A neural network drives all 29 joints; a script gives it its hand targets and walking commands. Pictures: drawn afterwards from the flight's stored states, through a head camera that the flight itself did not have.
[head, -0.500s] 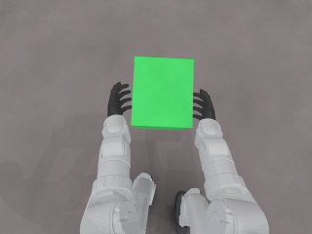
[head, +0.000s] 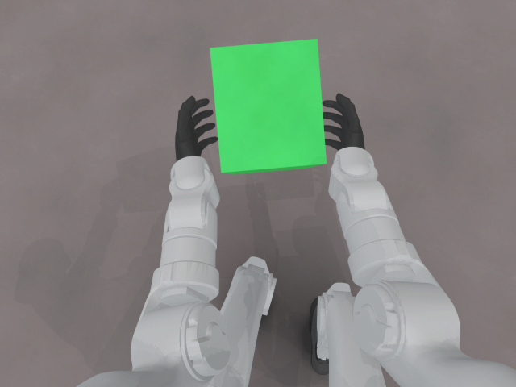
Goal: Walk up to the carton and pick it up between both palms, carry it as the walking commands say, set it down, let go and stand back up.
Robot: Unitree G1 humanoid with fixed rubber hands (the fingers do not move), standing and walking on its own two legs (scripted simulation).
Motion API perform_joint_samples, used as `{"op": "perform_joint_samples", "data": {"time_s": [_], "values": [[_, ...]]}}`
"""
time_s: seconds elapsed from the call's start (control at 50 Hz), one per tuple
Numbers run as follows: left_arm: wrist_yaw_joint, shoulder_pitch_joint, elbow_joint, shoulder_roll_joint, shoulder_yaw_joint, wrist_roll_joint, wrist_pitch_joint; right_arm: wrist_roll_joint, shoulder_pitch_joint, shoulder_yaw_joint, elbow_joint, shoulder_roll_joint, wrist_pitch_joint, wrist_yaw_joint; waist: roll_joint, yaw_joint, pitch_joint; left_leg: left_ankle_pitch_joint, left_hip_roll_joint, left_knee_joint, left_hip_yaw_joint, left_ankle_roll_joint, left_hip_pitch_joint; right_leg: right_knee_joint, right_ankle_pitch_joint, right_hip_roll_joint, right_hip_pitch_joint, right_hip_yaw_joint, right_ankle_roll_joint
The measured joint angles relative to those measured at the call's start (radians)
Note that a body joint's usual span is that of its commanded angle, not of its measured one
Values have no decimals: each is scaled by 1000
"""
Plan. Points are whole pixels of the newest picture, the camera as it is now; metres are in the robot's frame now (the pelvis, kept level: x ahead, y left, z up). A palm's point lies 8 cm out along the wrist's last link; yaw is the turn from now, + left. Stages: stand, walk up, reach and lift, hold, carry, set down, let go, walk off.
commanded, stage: set down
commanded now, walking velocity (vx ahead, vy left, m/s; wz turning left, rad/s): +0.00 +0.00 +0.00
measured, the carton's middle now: (266, 120) +0.52 +0.12 -0.15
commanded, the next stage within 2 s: none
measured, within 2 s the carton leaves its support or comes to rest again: neither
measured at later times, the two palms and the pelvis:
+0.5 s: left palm (209, 154) +0.44 +0.21 -0.14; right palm (342, 163) +0.47 -0.02 -0.17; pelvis -0.01 -0.01 -0.06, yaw +0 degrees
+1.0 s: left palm (221, 151) +0.47 +0.21 -0.22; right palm (339, 150) +0.53 -0.02 -0.24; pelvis -0.02 +0.00 -0.12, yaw -2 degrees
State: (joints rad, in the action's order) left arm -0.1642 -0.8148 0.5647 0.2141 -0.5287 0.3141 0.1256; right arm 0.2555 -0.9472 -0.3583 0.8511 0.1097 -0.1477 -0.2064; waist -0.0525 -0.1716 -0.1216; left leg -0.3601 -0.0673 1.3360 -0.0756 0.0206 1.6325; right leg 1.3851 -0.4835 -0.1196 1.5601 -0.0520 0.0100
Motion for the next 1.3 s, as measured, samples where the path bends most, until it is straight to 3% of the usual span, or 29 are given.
{"op": "perform_joint_samples", "data": {"time_s": [0.06, 0.16, 0.26, 0.36, 0.46, 0.56, 0.66, 0.74, 0.82, 0.88, 0.98, 1.04, 1.12, 1.2, 1.26, 1.3], "values": [[15, -26, 28, -12, -29, -7, 47, 72, -26, -35, 50, 7, -27, -1, 3, 33, 7, 3, -17, 20, -9, 5, 19, 30, -10, 1, 16, 4, -1], [15, -60, 50, -5, -9, 1, 79, 34, -8, -48, 33, -18, -58, 16, -33, 65, -1, -14, -10, 73, -21, 13, 63, 72, -21, -12, 57, 19, -11], [5, -182, 91, -10, -47, 98, 66, -21, -129, -62, 67, -84, -58, 41, -43, 24, 40, -16, 7, 120, -10, 16, 123, 122, -13, -33, 127, 10, -7], [30, -208, 61, -51, -101, 65, 84, -1, -192, -24, 102, -59, -61, 19, -35, -9, 35, -24, 12, 162, 8, 16, 190, 178, -23, -41, 203, -3, -3], [83, -214, 95, -96, -98, 33, 115, 72, -166, -49, 112, -16, -79, -15, -36, 19, 22, -36, -8, 192, -6, 26, 236, 213, -48, -25, 242, 16, -12], [71, -241, 80, -61, -59, 16, 94, -13, -147, -32, 18, -60, -101, -14, -26, 22, 60, -40, -13, 233, -32, 30, 278, 233, -51, -26, 271, 44, -12], [52, -298, 81, -64, -79, 46, 87, -46, -267, -15, 61, -122, -102, 11, -21, -4, 96, -48, 0, 286, -11, 22, 332, 288, -53, -42, 331, 27, 2], [60, -306, 60, -84, -108, 42, 112, 1, -324, -27, 122, -103, -90, 4, -29, 1, 91, -59, 2, 323, 6, 18, 374, 334, -66, -46, 378, 14, 7], [82, -328, 80, -114, -104, 37, 144, 41, -315, -55, 148, -84, -88, 4, -50, 30, 101, -65, -8, 344, 7, 22, 401, 363, -81, -38, 404, 18, 2], [85, -343, 86, -115, -67, 23, 146, -6, -284, -31, 87, -98, -109, 0, -42, 34, 126, -66, -16, 363, -11, 27, 420, 374, -86, -33, 413, 37, -1], [45, -377, 39, -102, -37, -14, 106, -110, -346, 23, 40, -160, -103, 2, -6, 0, 172, -68, -14, 410, -13, 22, 457, 410, -86, -43, 446, 40, 11], [61, -437, 107, -121, -93, 26, 100, -58, -431, 1, 138, -179, -92, 6, -8, -15, 181, -71, -7, 437, 6, 18, 484, 447, -87, -52, 481, 24, 20], [107, -443, 147, -164, -127, 41, 136, 7, -446, -19, 185, -150, -112, 10, -37, 7, 183, -78, -3, 464, 17, 17, 521, 483, -95, -57, 523, 16, 21], [99, -428, 75, -170, -66, -40, 156, -48, -408, 24, 94, -141, -123, -12, -45, 30, 227, -81, -16, 492, 2, 25, 537, 506, -106, -47, 530, 36, 13], [72, -475, 51, -166, -26, -62, 132, -118, -454, 45, 60, -192, -112, -16, -26, 14, 311, -77, -22, 519, -10, 28, 528, 525, -106, -46, 514, 50, 15], [71, -516, 91, -172, -38, -31, 122, -120, -509, 38, 107, -222, -107, -2, -18, 3, 324, -73, -21, 536, -7, 27, 549, 543, -102, -49, 536, 48, 20]]}}
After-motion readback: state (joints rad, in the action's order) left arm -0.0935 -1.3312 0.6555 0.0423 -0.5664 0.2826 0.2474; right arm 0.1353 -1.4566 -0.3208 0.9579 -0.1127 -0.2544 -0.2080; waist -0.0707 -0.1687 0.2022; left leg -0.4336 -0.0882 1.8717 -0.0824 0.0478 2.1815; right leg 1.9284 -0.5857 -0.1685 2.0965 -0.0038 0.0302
